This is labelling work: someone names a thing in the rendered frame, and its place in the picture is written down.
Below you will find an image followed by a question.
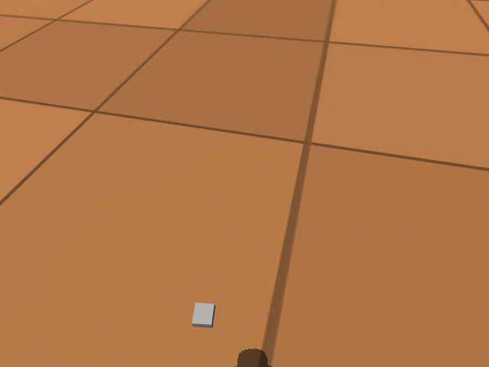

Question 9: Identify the small box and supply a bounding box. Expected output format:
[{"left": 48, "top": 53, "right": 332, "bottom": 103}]
[{"left": 192, "top": 303, "right": 215, "bottom": 328}]

